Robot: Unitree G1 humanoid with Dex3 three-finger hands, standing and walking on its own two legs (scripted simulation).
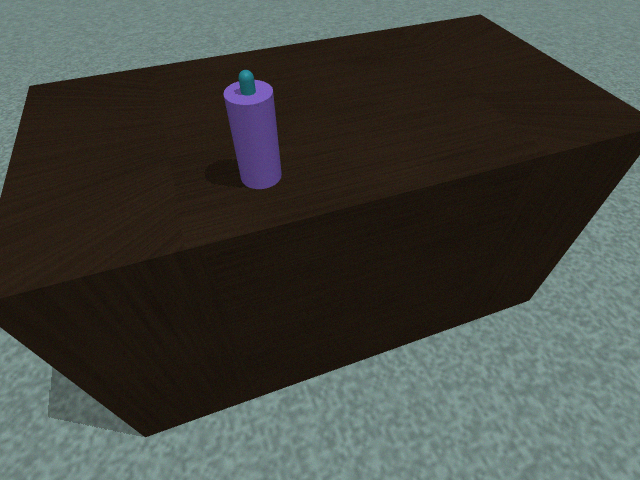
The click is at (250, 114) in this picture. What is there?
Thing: necked bottle
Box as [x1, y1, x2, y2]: [224, 70, 281, 188]
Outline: 242,70 238,76 239,80 229,85 224,90 224,99 241,180 244,184 249,187 265,188 276,183 281,175 272,88 269,84 263,81 254,80 250,71
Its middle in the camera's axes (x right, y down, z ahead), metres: -0.12 -0.19 +0.69
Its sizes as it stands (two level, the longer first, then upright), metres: 0.081 0.081 0.214
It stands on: a support 0.75 m high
